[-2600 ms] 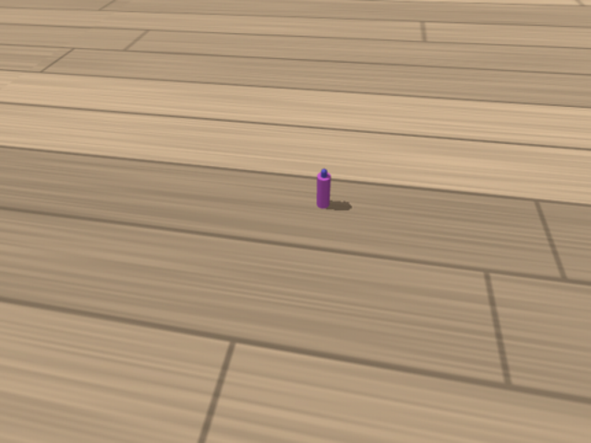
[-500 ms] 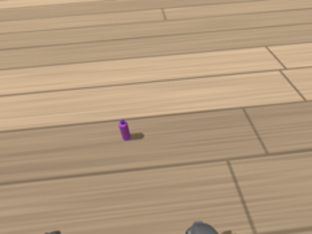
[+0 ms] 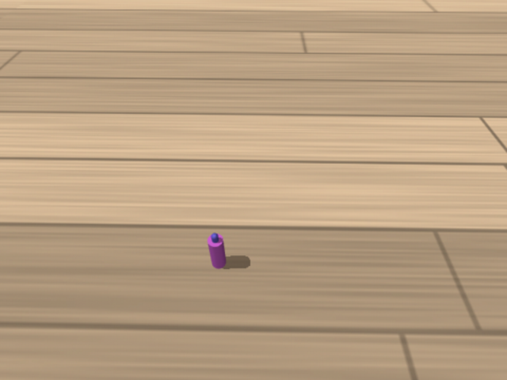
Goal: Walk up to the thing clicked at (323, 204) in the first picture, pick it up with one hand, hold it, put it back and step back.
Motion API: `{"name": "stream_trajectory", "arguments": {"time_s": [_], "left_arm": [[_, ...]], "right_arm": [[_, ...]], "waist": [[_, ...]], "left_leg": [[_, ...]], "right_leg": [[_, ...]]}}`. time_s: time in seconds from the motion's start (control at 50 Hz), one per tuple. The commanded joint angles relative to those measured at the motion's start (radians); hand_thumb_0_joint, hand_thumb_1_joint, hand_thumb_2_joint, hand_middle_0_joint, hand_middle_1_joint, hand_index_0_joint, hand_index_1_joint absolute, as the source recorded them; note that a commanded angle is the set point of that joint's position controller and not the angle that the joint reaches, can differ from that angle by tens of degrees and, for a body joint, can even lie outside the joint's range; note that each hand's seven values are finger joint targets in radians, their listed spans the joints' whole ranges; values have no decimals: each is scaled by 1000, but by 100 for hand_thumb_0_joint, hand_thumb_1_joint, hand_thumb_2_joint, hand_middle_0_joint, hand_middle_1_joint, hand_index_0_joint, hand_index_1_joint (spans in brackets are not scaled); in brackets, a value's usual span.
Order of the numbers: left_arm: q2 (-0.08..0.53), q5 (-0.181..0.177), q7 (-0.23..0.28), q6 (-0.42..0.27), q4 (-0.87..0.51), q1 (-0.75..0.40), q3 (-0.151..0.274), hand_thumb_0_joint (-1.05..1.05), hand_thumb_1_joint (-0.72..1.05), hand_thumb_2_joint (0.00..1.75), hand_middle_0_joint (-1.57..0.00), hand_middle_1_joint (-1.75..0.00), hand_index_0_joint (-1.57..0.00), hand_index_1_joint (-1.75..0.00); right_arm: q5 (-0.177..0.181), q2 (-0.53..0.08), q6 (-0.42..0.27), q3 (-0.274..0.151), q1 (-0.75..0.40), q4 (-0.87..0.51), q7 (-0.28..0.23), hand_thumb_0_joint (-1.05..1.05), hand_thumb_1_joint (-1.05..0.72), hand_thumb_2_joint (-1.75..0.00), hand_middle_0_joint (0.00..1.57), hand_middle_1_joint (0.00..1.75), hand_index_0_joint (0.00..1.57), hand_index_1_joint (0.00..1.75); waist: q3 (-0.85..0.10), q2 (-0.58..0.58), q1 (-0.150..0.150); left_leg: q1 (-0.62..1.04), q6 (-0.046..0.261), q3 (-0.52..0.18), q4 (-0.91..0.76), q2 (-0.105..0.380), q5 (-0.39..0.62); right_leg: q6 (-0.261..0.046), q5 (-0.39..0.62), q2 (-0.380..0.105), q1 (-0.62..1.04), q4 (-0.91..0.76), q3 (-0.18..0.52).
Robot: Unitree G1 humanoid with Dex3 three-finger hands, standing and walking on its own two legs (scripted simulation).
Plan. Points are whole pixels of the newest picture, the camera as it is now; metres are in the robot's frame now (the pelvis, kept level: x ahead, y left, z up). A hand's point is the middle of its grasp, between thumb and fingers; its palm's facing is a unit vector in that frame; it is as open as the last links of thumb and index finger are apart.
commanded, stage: walk up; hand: left
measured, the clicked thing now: (216, 249) +0.72 +0.21 -0.65
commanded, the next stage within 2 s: none
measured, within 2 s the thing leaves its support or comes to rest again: neither
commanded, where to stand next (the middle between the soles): +0.42 +0.02 m, yaw +0 degrees
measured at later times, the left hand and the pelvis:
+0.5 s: hand (140, 307) +0.28 +0.25 -0.12, palm faces -0.02 -0.91 -0.41, open 7.4 cm; pelvis +0.18 -0.02 +0.00, yaw +0 degrees
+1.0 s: hand (134, 270) +0.37 +0.30 -0.15, palm faces -0.05 -0.93 -0.36, open 7.4 cm; pelvis +0.32 +0.03 +0.01, yaw +0 degrees
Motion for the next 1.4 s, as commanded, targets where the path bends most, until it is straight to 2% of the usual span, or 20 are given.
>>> {"name": "stream_trajectory", "arguments": {"time_s": [0.0,0.1,0.22,0.34,0.36,0.4,0.42,0.52,0.64,0.74,0.76,0.78,0.8,0.86,0.96,1.04,1.08,1.1,1.18,1.38], "left_arm": [[207,-15,34,-25,-88,-44,49,0,90,90,-20,-30,-20,-30],[189,-24,20,-18,-17,23,45,0,90,90,-20,-30,-20,-30],[141,-9,-7,-12,-72,-100,46,0,90,90,-20,-30,-20,-30],[167,-6,0,-27,-29,6,77,0,90,90,-20,-30,-20,-30],[207,-2,10,-35,-18,55,94,0,90,90,-20,-30,-20,-30],[336,-10,25,-48,-44,104,116,0,90,90,-20,-30,-20,-30],[319,-20,25,-44,-62,51,107,0,90,90,-20,-30,-20,-30],[242,-14,29,-48,-86,-62,82,0,90,90,-20,-30,-20,-30],[253,-5,22,-47,-107,-49,86,0,90,90,-20,-30,-20,-30],[183,-8,27,-21,-112,-77,39,0,90,90,-20,-30,-20,-30],[129,-7,28,-16,-113,-57,18,0,90,90,-20,-30,-20,-30],[92,-24,34,-6,-108,-23,8,0,90,90,-20,-30,-20,-30],[195,-10,53,3,-72,-25,37,0,90,90,-20,-30,-20,-30],[187,-22,60,2,-25,-3,34,0,90,90,-20,-30,-20,-30],[127,-21,57,9,14,-3,29,0,90,90,-20,-30,-20,-30],[155,-7,69,3,43,-22,38,0,90,90,-20,-30,-20,-30],[249,-7,68,-8,12,-160,44,0,90,90,-20,-30,-20,-30],[249,-12,66,-4,8,-224,35,0,90,90,-20,-30,-20,-30],[164,-18,64,12,54,-247,4,0,90,90,-20,-30,-20,-30],[129,-27,59,19,162,-334,-10,0,90,90,-20,-30,-20,-30]], "right_arm": [[29,-359,-38,-103,207,-49,-41,0,-90,-90,20,30,20,30],[32,-237,-38,-52,68,-87,-57,0,-90,-90,20,30,20,30],[28,-253,-34,-52,91,-107,-55,0,-90,-90,20,30,20,30],[31,-222,-11,-35,6,-150,-49,0,-90,-90,20,30,20,30],[29,-175,-10,-17,46,-152,-49,0,-90,-90,20,30,20,30],[24,-171,-1,-9,65,-152,-57,0,-90,-90,20,30,20,30],[18,-229,6,-27,38,-133,-63,0,-90,-90,20,30,20,30],[20,-194,13,-35,121,-48,-36,0,-90,-90,20,30,20,30],[7,-167,9,-37,4,-80,-11,0,-90,-90,20,30,20,30],[5,-180,-12,-49,94,-22,-42,0,-90,-90,20,30,20,30],[1,-232,-18,-63,162,-10,-55,0,-90,-90,20,30,20,30],[2,-318,-20,-73,151,-40,-62,0,-90,-90,20,30,20,30],[22,-347,-12,-83,119,-47,-59,0,-90,-90,20,30,20,30],[20,-253,-7,-50,46,-69,-77,0,-90,-90,20,30,20,30],[19,-216,7,-17,-53,-81,-87,0,-90,-90,20,30,20,30],[46,-158,32,13,-113,-76,-86,0,-90,-90,20,30,20,30],[51,-101,47,28,-64,-48,-89,0,-90,-90,20,30,20,30],[48,-145,55,11,-73,-10,-96,0,-90,-90,20,30,20,30],[42,-182,37,14,-123,59,-87,0,-90,-90,20,30,20,30],[36,-151,33,44,-241,178,-84,0,-90,-90,20,30,20,30]], "waist": [[-67,255,-133],[-26,172,-37],[9,177,-68],[-38,65,28],[-68,-59,52],[-57,-222,74],[-4,-102,50],[12,-151,-21],[15,-142,4],[-50,15,-77],[-81,183,-107],[-52,330,-91],[-19,249,-86],[-28,164,-39],[-69,202,-20],[-112,104,18],[-90,-100,-51],[-60,-98,-54],[-72,-69,-41],[-105,9,-20]], "left_leg": [[468,228,-744,-392,373,-419],[309,193,-240,-308,220,105],[258,219,-141,-302,196,183],[43,145,-91,-78,137,-60],[-57,115,-47,99,79,-87],[-296,37,-33,528,-73,-386],[-293,31,-106,563,-16,-381],[-131,14,-86,367,34,-179],[-48,-9,-24,96,30,-85],[316,13,11,-73,-43,-56],[368,57,-174,-199,75,-220],[376,154,-589,-381,309,-317],[305,252,-654,-359,373,-290],[270,216,-347,-237,256,190],[134,196,-157,-122,200,419],[22,93,-121,13,138,154],[35,9,-37,137,-14,-219],[144,17,-41,154,-18,-302],[178,51,-146,-97,78,-28],[210,26,-111,-236,73,64]], "right_leg": [[-49,-82,66,-589,540,114],[-18,91,-30,-426,404,113],[-6,192,-32,-357,114,18],[-26,276,51,52,-80,-25],[-50,163,28,188,-139,44],[-254,-191,-384,198,-426,728],[-300,-206,-403,103,-423,730],[-204,55,-197,-81,-385,272],[-205,-32,-187,-129,-377,197],[-128,114,-134,-307,-86,85],[-85,121,-66,-353,157,16],[-24,-58,91,-521,331,-22],[-32,-134,29,-491,424,73],[-30,-67,-6,-414,398,123],[-9,71,15,-184,132,30],[-42,334,16,4,-115,69],[-178,344,-263,-141,-253,425],[-221,340,-268,-245,-231,406],[-49,322,-74,-198,-133,170],[-24,400,-69,-1,-222,139]]}}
